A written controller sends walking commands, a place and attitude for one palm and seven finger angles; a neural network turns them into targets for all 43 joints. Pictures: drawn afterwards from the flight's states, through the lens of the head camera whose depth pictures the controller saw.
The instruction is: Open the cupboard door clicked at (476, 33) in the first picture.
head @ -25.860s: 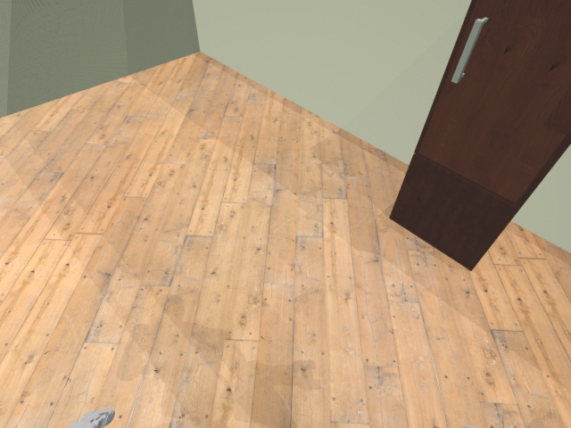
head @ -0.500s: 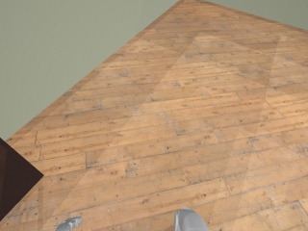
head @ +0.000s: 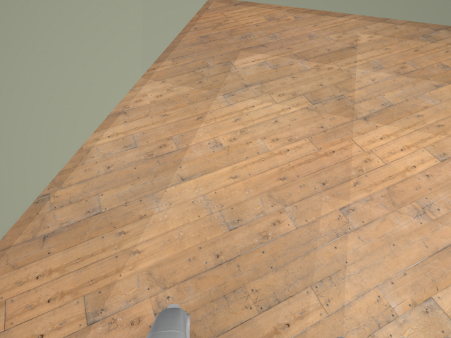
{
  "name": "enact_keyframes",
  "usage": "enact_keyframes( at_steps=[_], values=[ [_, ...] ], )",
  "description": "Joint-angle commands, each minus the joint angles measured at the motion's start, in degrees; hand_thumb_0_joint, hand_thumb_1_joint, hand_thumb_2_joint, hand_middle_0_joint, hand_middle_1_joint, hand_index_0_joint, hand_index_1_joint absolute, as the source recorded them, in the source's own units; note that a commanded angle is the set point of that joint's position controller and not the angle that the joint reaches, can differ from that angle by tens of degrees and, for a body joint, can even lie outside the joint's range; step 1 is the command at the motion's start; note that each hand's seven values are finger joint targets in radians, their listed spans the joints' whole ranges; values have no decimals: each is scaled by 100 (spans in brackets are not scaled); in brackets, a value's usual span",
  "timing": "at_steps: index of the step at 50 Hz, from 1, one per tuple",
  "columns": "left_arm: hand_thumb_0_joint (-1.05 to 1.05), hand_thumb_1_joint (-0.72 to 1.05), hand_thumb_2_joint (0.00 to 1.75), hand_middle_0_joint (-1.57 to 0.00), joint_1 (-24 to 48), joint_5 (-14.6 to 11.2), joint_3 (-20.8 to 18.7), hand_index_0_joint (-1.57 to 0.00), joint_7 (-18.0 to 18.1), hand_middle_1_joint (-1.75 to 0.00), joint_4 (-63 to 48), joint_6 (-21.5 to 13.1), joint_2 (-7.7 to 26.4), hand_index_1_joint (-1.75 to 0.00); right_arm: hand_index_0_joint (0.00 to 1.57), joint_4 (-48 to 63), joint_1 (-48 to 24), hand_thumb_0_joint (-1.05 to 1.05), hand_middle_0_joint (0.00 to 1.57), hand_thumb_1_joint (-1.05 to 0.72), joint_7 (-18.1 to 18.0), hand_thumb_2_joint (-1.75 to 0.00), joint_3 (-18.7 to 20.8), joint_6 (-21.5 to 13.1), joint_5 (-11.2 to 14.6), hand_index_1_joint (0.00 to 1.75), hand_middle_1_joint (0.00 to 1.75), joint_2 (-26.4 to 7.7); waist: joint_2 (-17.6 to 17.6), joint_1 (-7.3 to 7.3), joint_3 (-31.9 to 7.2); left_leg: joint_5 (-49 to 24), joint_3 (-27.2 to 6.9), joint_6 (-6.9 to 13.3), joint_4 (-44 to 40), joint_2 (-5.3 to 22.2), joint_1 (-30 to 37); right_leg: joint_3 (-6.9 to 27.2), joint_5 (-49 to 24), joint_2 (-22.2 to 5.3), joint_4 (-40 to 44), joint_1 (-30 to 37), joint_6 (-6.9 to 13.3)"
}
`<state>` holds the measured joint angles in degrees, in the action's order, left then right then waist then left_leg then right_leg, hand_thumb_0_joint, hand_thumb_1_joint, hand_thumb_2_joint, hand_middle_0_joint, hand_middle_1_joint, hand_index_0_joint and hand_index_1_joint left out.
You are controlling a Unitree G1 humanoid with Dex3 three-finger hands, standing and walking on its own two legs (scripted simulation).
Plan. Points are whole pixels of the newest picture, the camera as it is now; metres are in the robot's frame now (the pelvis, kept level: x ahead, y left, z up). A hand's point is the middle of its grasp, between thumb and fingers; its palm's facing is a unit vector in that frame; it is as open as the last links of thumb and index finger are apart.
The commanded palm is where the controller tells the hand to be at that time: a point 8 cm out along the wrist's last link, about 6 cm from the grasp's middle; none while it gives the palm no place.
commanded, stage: walk to a spot facing it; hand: left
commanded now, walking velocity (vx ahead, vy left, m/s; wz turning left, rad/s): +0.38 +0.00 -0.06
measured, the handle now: out of the picture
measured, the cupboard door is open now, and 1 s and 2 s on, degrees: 49 49 49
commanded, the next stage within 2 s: turn to face it in 0.74 s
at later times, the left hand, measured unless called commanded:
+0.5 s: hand (139, 265) +0.29 +0.23 -0.18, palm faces -0.01 -0.99 -0.14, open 7.4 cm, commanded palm none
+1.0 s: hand (199, 159) +0.61 +0.12 -0.17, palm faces -0.18 -0.96 -0.21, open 7.1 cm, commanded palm none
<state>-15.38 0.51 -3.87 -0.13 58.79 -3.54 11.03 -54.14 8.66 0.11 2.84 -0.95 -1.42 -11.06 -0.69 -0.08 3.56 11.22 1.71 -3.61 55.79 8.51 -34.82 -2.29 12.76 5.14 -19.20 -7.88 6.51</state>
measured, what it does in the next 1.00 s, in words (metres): walks ahead: left foot, then right foot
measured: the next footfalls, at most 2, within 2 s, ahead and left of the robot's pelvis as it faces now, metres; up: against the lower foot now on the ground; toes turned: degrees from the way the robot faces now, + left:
left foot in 0.28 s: +0.29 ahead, +0.13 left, +0.00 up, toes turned +3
right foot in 0.80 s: +0.49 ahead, -0.12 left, +0.00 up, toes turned -17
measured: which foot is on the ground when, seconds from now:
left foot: up 0.00-0.26, down 0.28-0.78, up 0.80-1.00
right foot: down 0.00-0.28, up 0.30-0.78, down 0.80-1.00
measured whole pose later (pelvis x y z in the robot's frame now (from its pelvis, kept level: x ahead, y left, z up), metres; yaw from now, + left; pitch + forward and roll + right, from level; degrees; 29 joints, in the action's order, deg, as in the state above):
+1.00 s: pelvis +0.47 -0.04 +0.00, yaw -11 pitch +0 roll +0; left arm -8.2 -0.2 -3.3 1.5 58.0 -3.7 10.6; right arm -60.6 17.4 -0.9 1.0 -1.0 -0.4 -6.6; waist 0.7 -3.9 4.6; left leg 19.1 3.2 -2.6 56.4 7.2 -29.1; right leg -7.4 14.0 1.5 -24.0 -10.3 4.3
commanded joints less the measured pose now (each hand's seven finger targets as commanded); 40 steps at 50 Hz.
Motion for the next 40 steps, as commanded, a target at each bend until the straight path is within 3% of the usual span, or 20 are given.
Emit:
enact_keyframes(
  at_steps=[1, 8, 10, 11, 12, 13, 14, 15, 16, 18, 21, 23, 27, 33, 34, 36, 37, 38, 39, 40],
  values=[
    [0, 90, 90, -20, -879, -7, -2, -20, 43, -30, 47, -203, 489, -30, 20, 334, -269, 0, 20, -90, 68, -90, 56, -48, 14, 30, 30, -319, 564, 185, -186, -183, 51, -1, -362, -117, -669, 1338, -2730, -1691, 605, 1114, 193],
    [0, 90, 90, -20, -1386, 44, 65, -20, 144, -30, 357, -201, 583, -30, 20, 548, -1258, 0, 20, -90, 162, -90, 25, -112, 49, 30, 30, -268, 595, 296, 308, 153, 297, 225, -1361, -391, -345, 1307, -3936, -1891, 373, 1442, 339],
    [0, 90, 90, -20, -1281, 43, 39, -20, 147, -30, 384, -209, 715, -30, 20, 414, -903, 0, 20, -90, 125, -90, 29, -154, 46, 30, 30, -284, 612, 65, 56, 383, 583, 383, -1859, -748, 613, 1072, -5121, -1795, -173, 1318, 262],
    [0, 90, 90, -20, -1224, 37, 29, -20, 147, -30, 387, -220, 711, -30, 20, 224, -400, 0, 20, -90, 71, -90, 40, -187, 18, 30, 30, -341, 586, -172, -134, 216, 721, 479, -2202, -947, 1405, 901, -5649, -1640, -685, 1101, 129],
    [0, 90, 90, -20, -1112, 24, 17, -20, 143, -30, 401, -223, 723, -30, 20, -66, 422, 0, 20, -90, 17, -90, 98, -210, -11, 30, 30, -515, 443, -526, -479, -263, 692, 591, -2507, -945, 2734, 736, -5313, -1462, -1538, 411, -36],
    [0, 90, 90, -20, -1063, -32, 11, -20, 106, -30, 284, -234, 613, -30, 20, -294, 1416, 0, 20, -90, -51, -90, 201, -239, -73, 30, 30, -938, -40, -917, -987, -452, -419, 989, -2527, -63, 4288, 537, -3702, -1125, -2840, -891, -260],
    [0, 90, 90, -20, -1382, -100, 89, -20, 34, -30, 169, -241, 248, -30, 20, -452, 2147, 0, 20, -90, -92, -90, 310, -281, -140, 30, 30, -1460, -1341, -893, -1831, -810, -2747, 1779, -3035, 1735, 5433, 64, 670, -320, -5116, -2140, -457],
    [0, 90, 90, -20, -991, -67, 80, -20, 64, -30, 75, -255, 383, -30, 20, -422, 2047, 0, 20, -90, -123, -90, 276, -228, -46, 30, 30, -1418, -931, -807, -1584, -806, -3413, 2087, -3706, 2121, 4919, 504, 1661, -414, -6093, -2560, -370],
    [0, 90, 90, -20, -691, 5, 43, -20, 65, -30, -40, -220, 363, -30, 20, -303, 1564, 0, 20, -90, -99, -90, 244, -223, -15, 30, 30, -1300, -414, -581, -755, 236, -3036, 2052, -4038, 2006, 3797, 553, 1498, -703, -6308, -2853, -390],
    [0, 90, 90, -20, -287, 99, 14, -20, -37, -30, -61, -75, 195, -30, 20, -209, 987, 0, 20, -90, -132, -90, 73, -329, -21, 30, 30, -612, -309, -202, 281, 559, -2078, 1446, -4462, 1395, 2280, 581, 600, -1019, -6093, -2925, -486],
    [0, 90, 90, -20, -549, 128, 44, -20, -130, -30, -8, 152, -148, -30, 20, -362, 1079, 0, 20, -90, -158, -90, -19, -470, 7, 30, 30, -383, -496, 116, 125, -691, -640, 1113, -4568, 844, 2141, 431, 100, -1096, -5249, -2654, -610],
    [0, 90, 90, -20, -473, 118, 7, -20, -156, -30, -50, 216, -121, -30, 20, -419, 1184, 0, 20, -90, -151, -90, 35, -476, 15, 30, 30, -395, -598, 181, -161, -717, -171, 1084, -4614, 681, 2239, 352, -260, -1149, -4710, -2564, -649],
    [0, 90, 90, -20, 398, 117, 25, -20, -216, -30, -325, 233, -93, -30, 20, -539, 1532, 0, 20, -90, -110, -90, 12, -437, 3, 30, 30, -447, -497, 25, 113, -776, 265, 1020, -4724, 597, 2450, 13, -812, -1134, -3326, -2633, -636],
    [0, 90, 90, -20, 1597, 99, 82, -20, -255, -30, -646, 220, 63, -30, 20, -831, 2330, 0, 20, -90, -150, -90, -82, -368, -80, 30, 30, -535, -530, -336, 457, -2208, 498, 934, -4414, 892, 3253, -335, -589, -926, -2083, -2550, -393],
    [0, 90, 90, -20, 1672, 94, 93, -20, -258, -30, -675, 216, 103, -30, 20, -864, 2417, 0, 20, -90, -159, -90, -99, -355, -84, 30, 30, -580, -550, -336, 434, -2676, 565, 912, -4283, 912, 3360, -421, -405, -837, -1955, -2388, -325],
    [0, 90, 90, -20, 1316, 95, 81, -20, -237, -30, -610, 172, 232, -30, 20, -889, 2440, 0, 20, -90, -181, -90, -100, -326, -70, 30, 30, -712, -573, -140, 91, -4234, 717, 851, -3494, 929, 3609, -642, 29, -528, -1605, -1612, -164],
    [0, 90, 90, -20, 718, 100, 43, -20, -201, -30, -450, 131, 366, -30, 20, -881, 2357, 0, 20, -90, -182, -90, -91, -310, -43, 30, 30, -739, -483, 162, -181, -4695, 790, 718, -2699, 846, 3402, -653, -82, -411, -1290, -717, -68],
    [0, 90, 90, -20, -260, 120, -62, -20, -161, -30, -163, 77, 622, -30, 20, -787, 2066, 0, 20, -90, -163, -90, -89, -332, 24, 30, 30, -749, -313, 641, -718, -4352, 930, 539, -1602, 683, 2550, -361, -523, -572, -1150, 912, 89],
    [0, 90, 90, -20, -1147, 153, -240, -20, -70, -30, 45, 9, 1244, -30, 20, -624, 2121, 0, 20, -90, -133, -90, -105, -355, 131, 30, 30, -560, 764, 911, -1588, -1855, 1314, 264, 261, 4, 904, 1470, -1231, -2013, -1021, 2750, 620],
    [0, 90, 90, -20, -1414, 5, -281, -20, -28, -30, 110, 28, 1556, -30, 20, -467, 2055, 0, 20, -90, -166, -90, -96, -368, 195, 30, 30, -439, 1306, 812, -2093, 2436, 832, 79, 2076, -629, -60, 3142, -2821, -3254, -446, 3234, 1212]
  ],
)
